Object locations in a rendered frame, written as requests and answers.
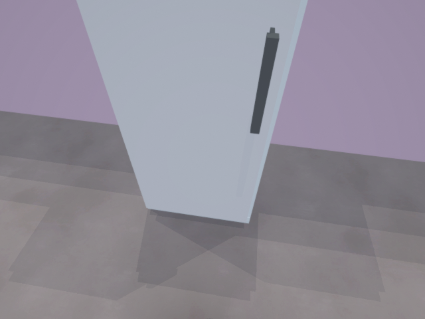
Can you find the fridge door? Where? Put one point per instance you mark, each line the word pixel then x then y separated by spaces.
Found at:
pixel 182 78

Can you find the handle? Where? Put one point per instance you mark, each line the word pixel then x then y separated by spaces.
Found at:
pixel 268 59

